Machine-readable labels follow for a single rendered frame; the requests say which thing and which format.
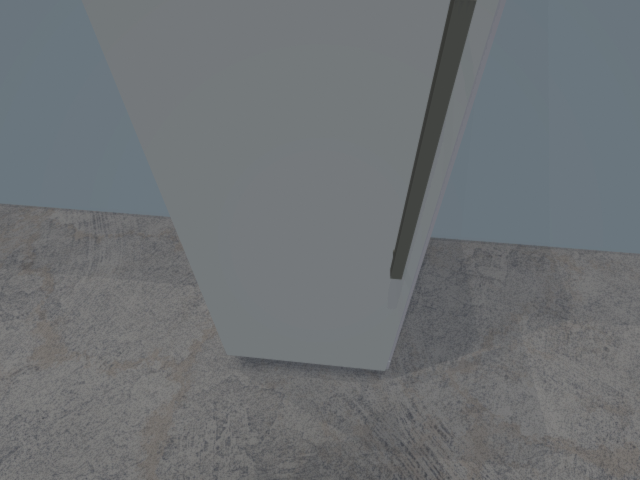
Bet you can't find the handle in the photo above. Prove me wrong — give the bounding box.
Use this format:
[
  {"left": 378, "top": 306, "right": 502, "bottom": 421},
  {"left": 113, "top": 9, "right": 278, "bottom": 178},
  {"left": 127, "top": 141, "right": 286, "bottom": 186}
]
[{"left": 390, "top": 0, "right": 477, "bottom": 280}]

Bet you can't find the fridge door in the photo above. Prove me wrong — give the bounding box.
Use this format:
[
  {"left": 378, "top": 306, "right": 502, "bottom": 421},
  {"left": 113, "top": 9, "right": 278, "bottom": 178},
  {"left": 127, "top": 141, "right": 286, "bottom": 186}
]
[{"left": 82, "top": 0, "right": 499, "bottom": 371}]

